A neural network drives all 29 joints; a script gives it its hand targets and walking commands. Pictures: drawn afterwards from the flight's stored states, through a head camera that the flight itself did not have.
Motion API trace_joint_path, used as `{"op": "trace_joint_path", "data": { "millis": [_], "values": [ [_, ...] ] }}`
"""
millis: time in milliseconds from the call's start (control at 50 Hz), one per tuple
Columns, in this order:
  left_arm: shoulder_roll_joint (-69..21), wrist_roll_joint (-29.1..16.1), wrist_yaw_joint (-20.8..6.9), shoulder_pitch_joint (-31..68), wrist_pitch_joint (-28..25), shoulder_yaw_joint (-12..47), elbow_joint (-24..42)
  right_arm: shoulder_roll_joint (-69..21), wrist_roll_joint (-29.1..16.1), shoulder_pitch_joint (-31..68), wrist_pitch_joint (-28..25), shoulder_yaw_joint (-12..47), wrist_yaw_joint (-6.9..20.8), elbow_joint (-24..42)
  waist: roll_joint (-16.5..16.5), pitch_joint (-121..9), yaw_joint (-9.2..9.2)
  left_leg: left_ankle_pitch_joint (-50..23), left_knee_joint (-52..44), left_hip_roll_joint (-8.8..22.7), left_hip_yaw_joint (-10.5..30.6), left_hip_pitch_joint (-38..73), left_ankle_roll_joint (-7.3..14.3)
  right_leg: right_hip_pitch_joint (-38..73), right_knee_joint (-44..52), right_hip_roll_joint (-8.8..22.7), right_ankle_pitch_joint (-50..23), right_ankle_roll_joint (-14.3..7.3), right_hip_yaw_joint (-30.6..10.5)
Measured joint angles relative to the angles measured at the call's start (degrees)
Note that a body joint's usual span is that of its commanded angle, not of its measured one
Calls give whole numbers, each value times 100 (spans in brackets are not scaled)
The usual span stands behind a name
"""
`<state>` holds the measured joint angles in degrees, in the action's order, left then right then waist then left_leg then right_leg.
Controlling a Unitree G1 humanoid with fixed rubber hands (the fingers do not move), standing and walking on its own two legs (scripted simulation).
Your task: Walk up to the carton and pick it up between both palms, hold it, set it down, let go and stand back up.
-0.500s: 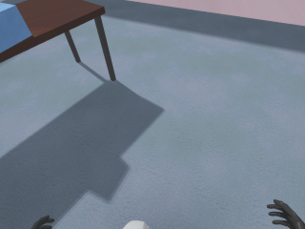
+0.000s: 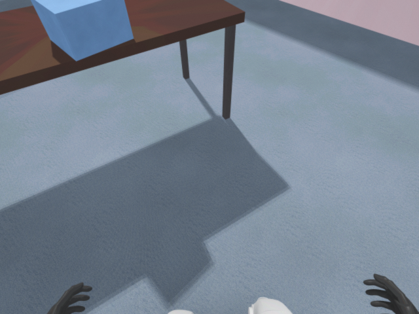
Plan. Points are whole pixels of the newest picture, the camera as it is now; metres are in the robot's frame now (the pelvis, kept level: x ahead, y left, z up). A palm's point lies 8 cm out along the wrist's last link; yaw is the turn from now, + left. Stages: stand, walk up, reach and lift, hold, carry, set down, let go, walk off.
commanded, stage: walk up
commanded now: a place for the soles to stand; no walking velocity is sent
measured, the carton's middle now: (84, 18) +1.17 +0.50 +0.05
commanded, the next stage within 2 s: none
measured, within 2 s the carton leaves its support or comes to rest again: neither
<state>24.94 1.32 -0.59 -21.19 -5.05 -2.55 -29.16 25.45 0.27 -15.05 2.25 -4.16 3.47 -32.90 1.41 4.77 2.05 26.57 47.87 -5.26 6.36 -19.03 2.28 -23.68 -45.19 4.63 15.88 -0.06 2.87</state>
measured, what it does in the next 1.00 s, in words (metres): walks ahead, turning left: left foot, then right foot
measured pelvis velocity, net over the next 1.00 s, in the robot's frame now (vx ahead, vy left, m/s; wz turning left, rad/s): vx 0.41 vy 0.11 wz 0.49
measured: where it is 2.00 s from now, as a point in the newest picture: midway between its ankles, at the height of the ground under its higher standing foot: (174, 211)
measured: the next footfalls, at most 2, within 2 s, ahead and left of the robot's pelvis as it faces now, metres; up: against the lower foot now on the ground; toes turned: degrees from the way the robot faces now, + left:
left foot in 0.28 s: +0.27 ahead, +0.18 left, +0.00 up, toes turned +12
right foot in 0.58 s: +0.43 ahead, -0.05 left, +0.00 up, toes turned +13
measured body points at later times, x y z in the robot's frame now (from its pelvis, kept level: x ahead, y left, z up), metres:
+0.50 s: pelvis +0.22 +0.04 +0.00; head +0.23 +0.06 +0.45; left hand +0.25 +0.38 -0.07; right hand +0.44 -0.24 -0.05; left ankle +0.23 +0.17 -0.70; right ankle +0.28 -0.08 -0.67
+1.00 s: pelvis +0.41 +0.11 +0.00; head +0.41 +0.13 +0.45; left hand +0.29 +0.44 -0.08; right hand +0.74 -0.07 -0.02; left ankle +0.46 +0.25 -0.71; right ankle +0.39 -0.06 -0.68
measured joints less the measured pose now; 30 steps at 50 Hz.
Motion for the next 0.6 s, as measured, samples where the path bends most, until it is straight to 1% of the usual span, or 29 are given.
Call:
{"op": "trace_joint_path", "data": {
  "millis": [20,40,60,80,100,120,160,200,220,260,280,300,320,340,380,400,420,440,480,520,560,580,600],
  "values": [
    [12,58,38,-62,17,-27,2,-34,-2,-78,11,-33,-5,-28,-60,-85,-32,261,495,-12,70,-131,0,89,-66,-16,251,102,84],
    [22,97,82,-104,33,-58,-7,-65,26,-134,20,-54,-15,-37,-109,-136,-82,331,1015,-3,83,-285,-32,219,-63,-23,480,130,168],
    [16,126,125,-134,28,-92,-22,-71,66,-158,16,-71,-18,-32,-173,-146,-132,247,1460,53,47,-439,-83,392,10,-23,610,109,269],
    [5,148,157,-174,7,-124,-30,-55,97,-155,-1,-90,-14,-19,-239,-137,-184,114,1770,138,-18,-582,-136,588,150,-9,584,80,367],
    [-4,158,172,-223,-16,-146,-39,-23,115,-124,-27,-109,-7,-13,-309,-123,-232,-2,1904,245,-87,-700,-181,787,292,2,616,100,448],
    [2,163,168,-280,-36,-160,-42,10,119,-79,-53,-124,8,-12,-365,-113,-276,-86,1854,363,-157,-791,-219,986,451,19,651,145,522],
    [73,173,135,-398,-61,-185,-25,58,107,40,-88,-135,52,5,-408,-98,-364,-168,1406,589,-318,-913,-249,1349,753,84,700,231,660],
    [212,151,111,-495,-42,-212,3,87,110,190,-110,-122,101,42,-380,-84,-452,-291,723,764,-488,-974,-211,1634,940,176,780,307,803],
    [295,127,104,-532,-14,-226,13,99,114,269,-120,-111,123,61,-348,-81,-493,-422,355,804,-554,-977,-178,1747,968,234,856,347,876],
    [455,61,94,-594,65,-251,18,135,126,409,-152,-96,143,99,-254,-83,-561,-792,-355,768,-665,-889,-84,1908,843,391,1115,432,1006],
    [514,23,85,-631,102,-258,16,181,134,462,-179,-98,132,120,-214,-93,-583,-983,-620,695,-701,-805,-13,1931,642,492,1311,437,1052],
    [550,-17,70,-654,134,-264,-8,223,140,528,-211,-111,97,120,-143,-75,-598,-1398,-619,573,-714,-778,4,1870,260,642,1516,358,1031],
    [555,-51,40,-640,171,-270,-53,244,136,590,-237,-124,36,114,-54,-33,-589,-1434,-403,445,-747,-811,-11,1671,-351,768,1413,205,863],
    [524,-71,0,-575,218,-265,-90,255,109,600,-253,-125,-40,120,-18,-8,-553,-1270,-191,353,-722,-855,-29,1373,-1074,705,1468,84,567],
    [450,-108,-57,-356,272,-227,-73,214,44,487,-247,-63,-171,107,83,37,-520,-962,-102,214,-650,-760,-56,764,-2177,428,1664,-67,28],
    [402,-105,-71,-233,256,-195,-45,185,28,395,-239,-12,-223,97,136,60,-498,-914,-161,171,-622,-666,-56,493,-2438,321,1751,-116,-110],
    [349,-91,-82,-120,226,-155,-16,159,13,294,-235,37,-264,85,177,71,-463,-907,-245,146,-592,-569,-62,247,-2488,245,1821,-148,-179],
    [298,-77,-93,-29,194,-113,9,136,2,199,-233,78,-290,68,210,72,-418,-894,-331,126,-559,-474,-65,31,-2362,201,1828,-161,-207],
    [213,-57,-114,77,157,-46,45,95,2,35,-241,127,-308,52,242,56,-303,-834,-472,117,-484,-291,-82,-301,-1819,153,1603,-161,-192],
    [155,-36,-137,101,156,-16,71,71,14,-105,-262,138,-300,63,228,32,-173,-727,-540,140,-403,-117,-132,-472,-1124,120,1148,-169,-137],
    [128,-22,-159,58,162,-27,94,84,17,-230,-260,123,-274,95,163,0,-66,-510,-439,195,-319,20,-175,-414,-341,74,507,-218,-60],
    [148,-7,-158,3,158,-47,118,104,18,-296,-249,109,-254,115,117,-29,-33,-288,-248,233,-270,37,-169,-301,-26,32,277,-237,-21],
    [170,20,-140,-52,152,-75,129,126,16,-355,-234,83,-239,111,28,-61,-23,61,73,285,-172,0,-107,-229,-28,-27,2,-175,58]
  ]
}}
